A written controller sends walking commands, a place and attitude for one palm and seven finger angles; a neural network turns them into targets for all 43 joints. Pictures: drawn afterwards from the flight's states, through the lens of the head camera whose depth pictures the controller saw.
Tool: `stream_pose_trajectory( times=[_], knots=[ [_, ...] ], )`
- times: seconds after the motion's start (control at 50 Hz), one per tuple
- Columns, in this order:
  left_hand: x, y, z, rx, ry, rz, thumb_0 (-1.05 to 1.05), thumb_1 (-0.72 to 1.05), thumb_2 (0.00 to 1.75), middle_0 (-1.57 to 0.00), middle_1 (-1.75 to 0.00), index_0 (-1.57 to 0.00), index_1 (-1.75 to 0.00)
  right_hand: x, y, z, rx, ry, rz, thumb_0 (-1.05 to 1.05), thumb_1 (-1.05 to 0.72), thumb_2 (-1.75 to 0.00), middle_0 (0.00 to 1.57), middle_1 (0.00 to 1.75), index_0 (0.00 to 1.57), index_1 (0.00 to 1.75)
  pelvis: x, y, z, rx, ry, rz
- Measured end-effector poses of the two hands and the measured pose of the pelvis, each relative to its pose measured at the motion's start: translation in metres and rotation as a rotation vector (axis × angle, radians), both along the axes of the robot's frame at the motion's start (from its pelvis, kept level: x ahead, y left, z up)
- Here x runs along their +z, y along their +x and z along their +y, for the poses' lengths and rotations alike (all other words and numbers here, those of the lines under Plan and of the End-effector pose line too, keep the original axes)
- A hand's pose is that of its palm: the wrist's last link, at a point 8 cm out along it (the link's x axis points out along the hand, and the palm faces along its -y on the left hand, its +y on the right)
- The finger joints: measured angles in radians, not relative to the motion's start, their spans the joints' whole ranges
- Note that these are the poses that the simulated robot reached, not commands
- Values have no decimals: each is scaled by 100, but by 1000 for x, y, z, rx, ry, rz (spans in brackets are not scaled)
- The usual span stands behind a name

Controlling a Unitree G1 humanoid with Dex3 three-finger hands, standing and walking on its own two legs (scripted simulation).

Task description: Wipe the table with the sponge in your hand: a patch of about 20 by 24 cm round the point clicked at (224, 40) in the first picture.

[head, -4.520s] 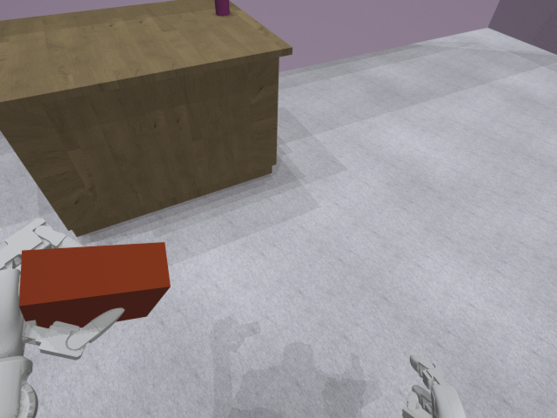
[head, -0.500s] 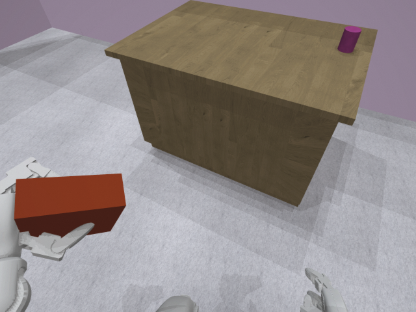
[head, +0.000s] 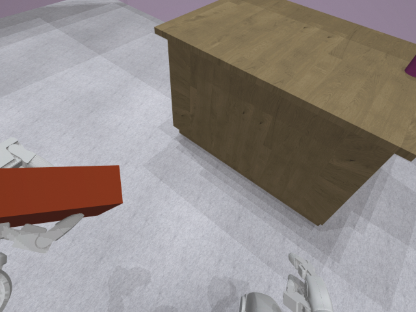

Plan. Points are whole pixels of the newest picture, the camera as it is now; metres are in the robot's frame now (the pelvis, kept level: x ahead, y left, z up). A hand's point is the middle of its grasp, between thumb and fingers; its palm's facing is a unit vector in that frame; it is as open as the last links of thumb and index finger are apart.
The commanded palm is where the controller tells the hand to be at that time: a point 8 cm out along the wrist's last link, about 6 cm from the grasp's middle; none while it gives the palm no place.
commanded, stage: walk to a spot facing it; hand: left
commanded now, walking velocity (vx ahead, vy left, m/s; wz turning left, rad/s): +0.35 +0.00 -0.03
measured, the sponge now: (76, 196) +0.24 +0.21 +0.16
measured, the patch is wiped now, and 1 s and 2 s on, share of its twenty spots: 0.00 0.00 0.00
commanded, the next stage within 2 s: turn to face it in 0.48 s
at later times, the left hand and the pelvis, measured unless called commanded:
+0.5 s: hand (104, 150) +0.30 +0.18 +0.18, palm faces +0.39 -0.78 -0.48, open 9.2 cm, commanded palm +0.23 +0.24 +0.18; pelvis +0.10 -0.06 +0.01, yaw +7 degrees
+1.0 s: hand (119, 116) +0.36 +0.17 +0.20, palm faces +0.52 -0.71 -0.47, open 9.2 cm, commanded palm +0.32 +0.21 +0.18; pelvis +0.17 -0.08 -0.02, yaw +3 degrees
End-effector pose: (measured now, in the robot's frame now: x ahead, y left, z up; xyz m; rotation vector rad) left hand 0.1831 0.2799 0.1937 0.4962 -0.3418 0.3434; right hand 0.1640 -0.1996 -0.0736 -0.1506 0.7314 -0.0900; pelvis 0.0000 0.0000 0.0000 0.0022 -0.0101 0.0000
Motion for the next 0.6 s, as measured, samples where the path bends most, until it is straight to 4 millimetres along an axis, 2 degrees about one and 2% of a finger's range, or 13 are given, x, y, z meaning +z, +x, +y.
stream_pose_trajectory(
  times=[0.08, 0.16, 0.22, 0.3, 0.38, 0.44, 0.5, 0.56, 0.6],
  knots=[
    [21, -9, -11, -1, 21, -40, -1, -43, 101, -84, -136, -85, -135, 3, 15, 13, 59, 29, -5, 1, -90, -89, 21, 30, 21, 30, 9, 16, -5, 11, -18, 10],
    [29, -3, -14, 62, 47, -43, -1, -43, 101, -84, -136, -85, -135, -2, 33, 6, 84, 38, 5, 1, -90, -89, 21, 30, 21, 30, 12, 35, -15, 17, -23, 17],
    [18, 14, -16, 134, 33, -5, -1, -43, 101, -84, -136, -85, -135, -11, 50, -10, 82, 40, 6, 1, -90, -89, 21, 30, 21, 30, 7, 50, -29, 20, -11, 16],
    [-11, 43, -32, 161, -30, 55, -1, -43, 101, -84, -136, -85, -135, -27, 74, -44, 73, 8, 17, 1, -90, -89, 21, 30, 21, 30, -6, 64, -45, 51, -6, 1],
    [-22, 66, -54, 104, -90, 105, -1, -43, 101, -84, -136, -85, -135, -19, 88, -77, 49, -57, 59, 1, -90, -89, 21, 30, 21, 30, 1, 80, -52, 70, 16, -3],
    [-12, 75, -62, 58, -35, 122, -1, -43, 101, -84, -136, -85, -135, -8, 97, -97, 20, -106, 79, 1, -90, -89, 20, 30, 20, 30, 7, 91, -56, 91, 28, 8],
    [8, 80, -59, 50, 52, 102, -1, -43, 101, -84, -136, -85, -134, -1, 107, -106, 16, -147, 106, 1, -90, -89, 20, 30, 20, 30, 10, 104, -57, 114, 39, 20],
    [23, 83, -46, 86, 118, 69, -1, -43, 101, -84, -136, -85, -134, -1, 121, -104, 35, -169, 130, 1, -91, -89, 20, 30, 20, 29, 9, 118, -52, 139, 44, 29],
    [25, 84, -34, 125, 134, 52, -1, -43, 101, -84, -136, -85, -134, -4, 133, -96, 53, -173, 139, 1, -91, -89, 20, 30, 20, 29, 6, 128, -46, 154, 48, 32]
  ],
)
